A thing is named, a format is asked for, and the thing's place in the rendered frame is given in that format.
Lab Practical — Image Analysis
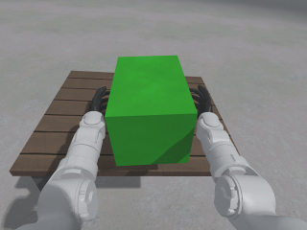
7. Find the robot left upper arm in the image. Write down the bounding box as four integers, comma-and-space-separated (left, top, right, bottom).
15, 177, 99, 230

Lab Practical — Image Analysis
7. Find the right robot forearm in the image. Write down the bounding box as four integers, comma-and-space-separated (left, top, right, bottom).
196, 112, 276, 207

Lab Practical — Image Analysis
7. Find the left robot hand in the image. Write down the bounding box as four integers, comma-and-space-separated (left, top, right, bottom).
87, 86, 110, 117

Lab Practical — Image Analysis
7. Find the carton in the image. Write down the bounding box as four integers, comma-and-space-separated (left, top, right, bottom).
105, 55, 198, 167

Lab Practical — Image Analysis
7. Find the robot right upper arm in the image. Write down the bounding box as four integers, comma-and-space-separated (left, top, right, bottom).
214, 173, 307, 230

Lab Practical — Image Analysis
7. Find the right robot hand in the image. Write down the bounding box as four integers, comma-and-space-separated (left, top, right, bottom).
189, 85, 213, 118

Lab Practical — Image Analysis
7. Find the left robot forearm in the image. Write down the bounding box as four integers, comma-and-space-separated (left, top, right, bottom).
36, 111, 106, 218

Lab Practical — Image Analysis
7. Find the table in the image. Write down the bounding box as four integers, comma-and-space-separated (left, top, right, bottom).
9, 70, 240, 191

